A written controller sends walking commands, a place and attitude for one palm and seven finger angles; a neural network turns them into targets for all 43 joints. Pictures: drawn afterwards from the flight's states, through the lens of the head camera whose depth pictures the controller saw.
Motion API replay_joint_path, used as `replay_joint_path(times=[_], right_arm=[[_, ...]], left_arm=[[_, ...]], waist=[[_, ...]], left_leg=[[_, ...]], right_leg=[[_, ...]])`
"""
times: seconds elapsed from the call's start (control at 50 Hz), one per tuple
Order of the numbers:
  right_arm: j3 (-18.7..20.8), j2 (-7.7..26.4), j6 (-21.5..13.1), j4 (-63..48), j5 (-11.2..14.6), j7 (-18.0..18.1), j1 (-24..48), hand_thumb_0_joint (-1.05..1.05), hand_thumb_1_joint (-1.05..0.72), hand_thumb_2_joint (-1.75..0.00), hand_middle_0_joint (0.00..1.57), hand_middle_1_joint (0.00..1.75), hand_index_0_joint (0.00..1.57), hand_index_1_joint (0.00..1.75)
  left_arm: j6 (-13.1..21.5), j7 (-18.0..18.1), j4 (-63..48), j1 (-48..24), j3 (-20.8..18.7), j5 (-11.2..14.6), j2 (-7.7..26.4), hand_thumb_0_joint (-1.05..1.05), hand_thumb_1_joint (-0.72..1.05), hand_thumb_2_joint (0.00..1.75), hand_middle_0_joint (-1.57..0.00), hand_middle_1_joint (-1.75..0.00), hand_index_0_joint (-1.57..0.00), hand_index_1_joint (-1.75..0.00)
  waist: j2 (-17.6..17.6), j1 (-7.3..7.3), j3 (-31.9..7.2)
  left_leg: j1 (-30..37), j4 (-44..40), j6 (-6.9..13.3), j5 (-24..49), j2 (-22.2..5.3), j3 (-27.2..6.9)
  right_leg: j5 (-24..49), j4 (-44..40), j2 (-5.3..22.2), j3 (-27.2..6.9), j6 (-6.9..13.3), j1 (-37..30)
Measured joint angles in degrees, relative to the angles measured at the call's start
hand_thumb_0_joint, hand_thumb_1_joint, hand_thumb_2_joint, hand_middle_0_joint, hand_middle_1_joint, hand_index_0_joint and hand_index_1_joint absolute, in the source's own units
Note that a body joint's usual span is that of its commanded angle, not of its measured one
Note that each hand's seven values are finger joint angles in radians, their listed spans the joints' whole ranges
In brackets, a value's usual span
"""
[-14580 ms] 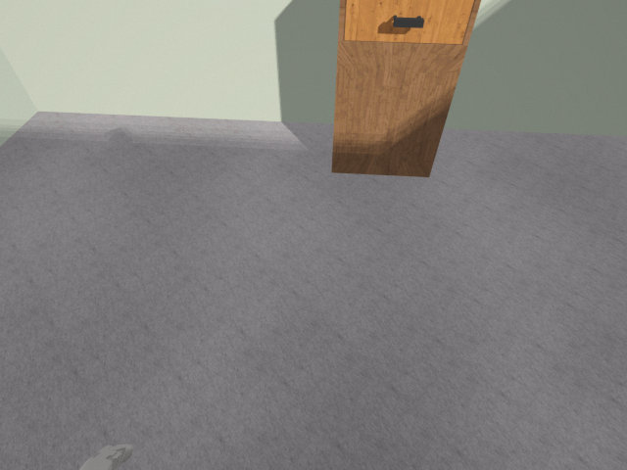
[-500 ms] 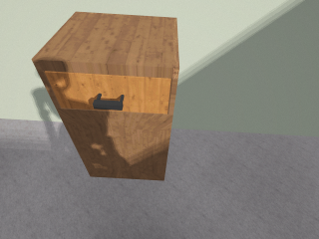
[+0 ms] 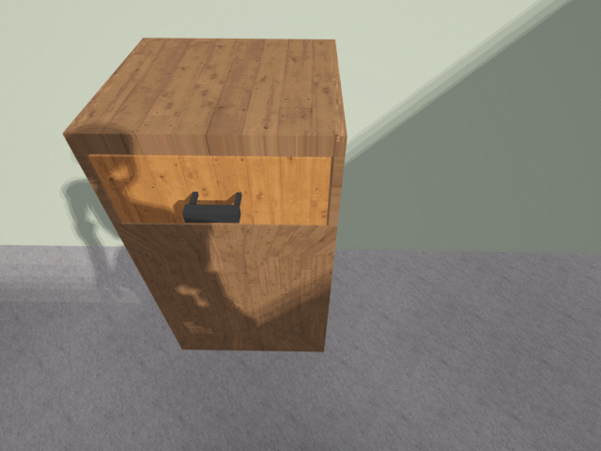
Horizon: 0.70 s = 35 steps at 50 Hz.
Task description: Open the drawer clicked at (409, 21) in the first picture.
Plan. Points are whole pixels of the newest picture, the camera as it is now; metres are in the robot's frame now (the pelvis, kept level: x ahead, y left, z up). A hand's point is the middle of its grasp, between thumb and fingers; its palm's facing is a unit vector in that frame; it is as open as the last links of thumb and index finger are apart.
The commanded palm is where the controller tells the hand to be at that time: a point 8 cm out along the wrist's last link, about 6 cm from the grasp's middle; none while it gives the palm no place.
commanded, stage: look again from close up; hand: left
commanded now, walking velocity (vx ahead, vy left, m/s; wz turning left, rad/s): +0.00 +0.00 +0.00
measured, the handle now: (214, 205) +0.55 +0.20 -0.02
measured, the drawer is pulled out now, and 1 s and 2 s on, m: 0.00 0.00 0.00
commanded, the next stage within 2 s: raise the hand with hooked fingers in 0.16 s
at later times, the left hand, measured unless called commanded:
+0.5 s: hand (156, 392) +0.20 +0.21 -0.02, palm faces +0.03 -0.55 -0.83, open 7.7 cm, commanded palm +0.13 +0.23 -0.03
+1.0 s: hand (148, 364) +0.23 +0.22 -0.01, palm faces +0.10 -0.09 -0.99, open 10.5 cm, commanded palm +0.19 +0.22 +0.04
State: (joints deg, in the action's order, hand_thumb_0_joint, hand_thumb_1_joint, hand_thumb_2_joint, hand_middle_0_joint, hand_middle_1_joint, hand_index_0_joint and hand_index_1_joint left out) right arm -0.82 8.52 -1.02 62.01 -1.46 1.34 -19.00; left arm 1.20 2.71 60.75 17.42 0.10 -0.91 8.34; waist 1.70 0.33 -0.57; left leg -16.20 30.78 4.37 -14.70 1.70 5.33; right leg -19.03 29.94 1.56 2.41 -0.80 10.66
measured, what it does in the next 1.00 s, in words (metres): stands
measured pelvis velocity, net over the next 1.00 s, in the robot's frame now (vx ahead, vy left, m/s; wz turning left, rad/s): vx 0.01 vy -0.05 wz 0.04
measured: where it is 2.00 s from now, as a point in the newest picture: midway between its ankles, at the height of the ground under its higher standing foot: outside the picture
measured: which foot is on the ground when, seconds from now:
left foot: down 0.00-1.00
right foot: down 0.00-1.00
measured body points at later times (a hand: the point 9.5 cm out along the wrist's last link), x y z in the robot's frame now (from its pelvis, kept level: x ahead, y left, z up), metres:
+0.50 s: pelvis -0.01 +0.00 -0.01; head +0.00 -0.04 +0.43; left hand +0.20 +0.23 +0.02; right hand +0.14 -0.25 -0.12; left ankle +0.02 +0.07 -0.73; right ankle +0.00 -0.10 -0.73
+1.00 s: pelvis +0.01 -0.05 -0.04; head +0.05 -0.08 +0.41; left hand +0.22 +0.22 +0.05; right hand +0.26 -0.23 -0.14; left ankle +0.02 +0.07 -0.73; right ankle +0.00 -0.11 -0.73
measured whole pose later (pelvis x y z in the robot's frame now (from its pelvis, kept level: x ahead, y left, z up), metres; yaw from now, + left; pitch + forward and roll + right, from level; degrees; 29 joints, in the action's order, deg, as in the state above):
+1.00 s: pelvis +0.01 -0.05 -0.04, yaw +2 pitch +10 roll +1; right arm -1.2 11.5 6.3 32.5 -2.7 0.5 -2.5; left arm -1.3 22.2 -0.1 15.6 0.5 -55.3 21.8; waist 2.7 -5.2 -6.6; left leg -36.2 49.0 0.8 -22.9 0.7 2.6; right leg -26.4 50.5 -2.4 3.7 5.1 34.4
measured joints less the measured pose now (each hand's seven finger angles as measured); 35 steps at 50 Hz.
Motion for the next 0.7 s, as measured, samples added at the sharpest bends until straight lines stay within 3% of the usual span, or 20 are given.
replay_joint_path(times=[0.28, 0.3, 0.32, 0.38, 0.4, 0.44, 0.52, 0.56, 0.6, 0.66, 0.7], right_arm=[[-0.07, 0.96, -0.29, 0.1, 0.46, 0.17, 3.15, 0.01, -0.92, -0.9, 0.2, 0.3, 0.2, 0.3], [-0.2, 1.23, -0.47, -2.63, 1.22, 0.18, 2.21, 0.01, -0.93, -0.9, 0.2, 0.3, 0.2, 0.3], [-0.5, 1.44, -2.83, -5.39, 1.73, 0.74, 0.96, 0.01, -0.93, -0.9, 0.2, 0.3, 0.2, 0.3], [-0.1, 2.22, -10.3, -10.16, 2.89, 2.51, -0.28, 0.01, -0.92, -0.9, 0.2, 0.3, 0.2, 0.3], [0.16, 2.8, -11.55, -12.02, 2.87, 2.7, -0.02, 0.01, -0.92, -0.9, 0.2, 0.3, 0.2, 0.3], [0.45, 4.3, -12.62, -15.96, 2.22, 2.69, 1.57, 0.01, -0.92, -0.9, 0.2, 0.3, 0.2, 0.3], [1.31, 7.09, -8.5, -22.41, -0.08, 1.19, 7.24, 0.01, -0.91, -0.9, 0.2, 0.3, 0.2, 0.3], [1.8, 6.75, -5.15, -25.33, -0.15, 0.13, 9.74, 0.01, -0.91, -0.9, 0.2, 0.3, 0.2, 0.3], [2.05, 6.21, -1.95, -27.81, -0.07, -0.85, 11.35, 0.01, -0.91, -0.9, 0.2, 0.3, 0.2, 0.3], [2.11, 5.92, 1.89, -30.46, -0.58, -1.7, 12.76, 0.01, -0.91, -0.9, 0.2, 0.3, 0.2, 0.3], [2.32, 6.01, 3.69, -31.7, -1.47, -1.75, 13.31, 0.01, -0.91, -0.9, 0.2, 0.3, 0.2, 0.3]], left_arm=[[-0.69, -0.04, 0.91, -0.27, 0.56, -0.26, 0.16, 0.0, 0.91, 0.9, -0.2, -0.3, -0.2, -0.3], [-4.69, 0.28, -7.78, 2.31, 1.16, -2.86, 0.52, 0.0, 0.91, 0.9, -0.2, -0.3, -0.2, -0.3], [-6.52, 1.47, -18.4, 5.43, 1.85, -5.65, 1.69, 0.01, 0.92, 0.9, -0.21, -0.3, -0.21, -0.3], [-6.86, 7.29, -41.55, 9.38, 3.27, -8.63, 5.72, 0.02, 0.91, 0.89, -0.21, -0.32, -0.21, -0.31], [-7.27, 8.85, -46.91, 8.87, 3.78, -10.69, 6.68, 0.02, 0.9, 0.88, -0.21, -0.32, -0.21, -0.32], [-6.9, 11.87, -54.21, 6.21, 4.49, -17.39, 8.35, 0.02, 0.87, 0.87, -0.21, -0.34, -0.21, -0.34], [-5.27, 17.04, -56.43, 0.62, 4.65, -35.03, 7.98, 0.01, 0.79, 0.85, -0.21, -0.38, -0.21, -0.38], [-3.89, 18.71, -55.69, 0.73, 4.68, -42.81, 7.43, 0.01, 0.75, 0.83, -0.21, -0.41, -0.21, -0.4], [-2.59, 19.2, -55.04, 2.15, 5.41, -49.02, 6.85, 0.0, 0.71, 0.81, -0.21, -0.43, -0.21, -0.43], [-0.97, 19.65, -54.86, 5.43, 6.56, -56.07, 6.91, 0.0, 0.64, 0.78, -0.22, -0.48, -0.22, -0.47], [0.01, 20.78, -55.24, 7.52, 6.44, -59.4, 7.92, 0.0, 0.58, 0.76, -0.23, -0.51, -0.23, -0.5]], waist=[[-2.21, -0.34, 1.29], [-2.29, -0.53, 1.51], [-2.74, -1.15, 1.7], [-3.32, -1.44, 0.31], [-2.87, -1.03, -0.15], [-1.9, 0.0, -1.11], [2.19, -0.03, -4.31], [1.89, -0.94, -5.71], [0.39, -2.26, -6.34], [-2.44, -4.59, -5.93], [-3.59, -6.07, -5.47]], left_leg=[[1.96, -2.92, 0.26, 0.79, 0.38, 0.63], [1.16, -2.22, 0.22, 0.55, 0.23, 0.63], [0.78, -2.16, 0.09, 0.56, 0.35, 0.98], [-0.54, -3.08, -0.32, 1.64, 1.79, 1.18], [-1.43, -2.54, -0.22, 1.79, 2.27, 0.8], [-4.38, 0.58, 0.1, 1.08, 3.2, 0.37], [-10.12, 7.13, -0.2, -1.81, 1.55, 0.71], [-12.2, 8.84, -0.57, -2.68, 0.72, 1.79], [-13.8, 10.04, -0.85, -3.23, 0.2, 2.4], [-16.03, 11.86, -1.59, -3.99, -0.34, 1.92], [-17.75, 13.58, -2.11, -4.65, -0.7, 0.8]], right_leg=[[1.01, -3.02, 0.28, -0.65, -0.62, -1.83], [0.99, -2.43, 0.15, -0.66, -0.39, -1.02], [0.56, -0.27, 0.34, -0.83, 0.55, 0.51], [-2.63, 7.9, 0.72, -1.34, 1.91, 6.3], [-2.68, 8.34, 0.5, -1.35, 2.22, 7.63], [-1.22, 7.25, -0.06, -1.78, 3.11, 10.2], [-1.13, 11.98, -1.61, -2.26, 2.64, 15.65], [-1.81, 13.97, -2.39, -3.3, 2.87, 18.3], [-2.41, 15.65, -2.89, -3.87, 3.26, 20.35], [-3.33, 17.44, -3.37, -3.31, 4.18, 22.47], [-3.98, 18.39, -3.65, -2.12, 4.84, 23.55]])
